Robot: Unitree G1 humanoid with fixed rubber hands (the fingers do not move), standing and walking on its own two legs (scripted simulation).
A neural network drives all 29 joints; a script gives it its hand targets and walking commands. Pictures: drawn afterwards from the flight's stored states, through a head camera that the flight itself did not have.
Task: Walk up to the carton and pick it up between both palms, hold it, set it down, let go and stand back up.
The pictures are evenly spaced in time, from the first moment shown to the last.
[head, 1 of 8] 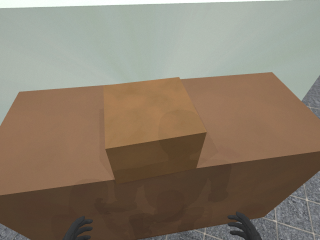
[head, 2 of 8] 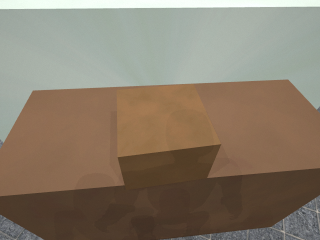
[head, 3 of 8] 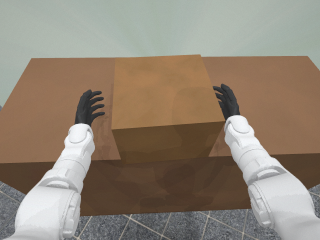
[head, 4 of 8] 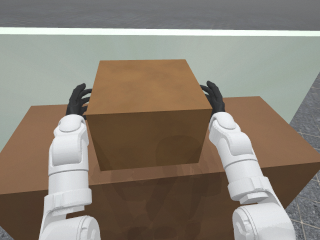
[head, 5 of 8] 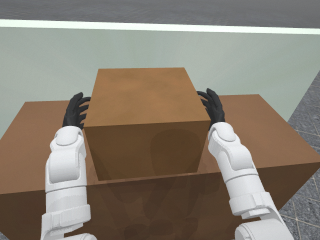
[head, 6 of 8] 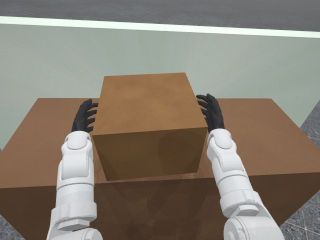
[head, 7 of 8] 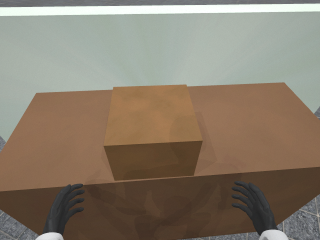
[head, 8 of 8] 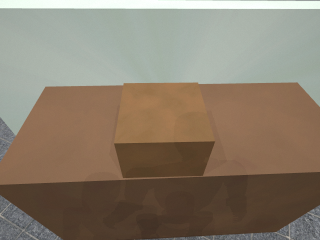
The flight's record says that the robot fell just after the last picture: no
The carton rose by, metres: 0.16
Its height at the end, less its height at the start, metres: +0.00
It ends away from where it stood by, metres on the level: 0.02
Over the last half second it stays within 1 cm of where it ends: yes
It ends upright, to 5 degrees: yes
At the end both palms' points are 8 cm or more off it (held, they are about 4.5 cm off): yes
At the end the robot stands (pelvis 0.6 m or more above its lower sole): yes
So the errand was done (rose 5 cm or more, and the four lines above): yes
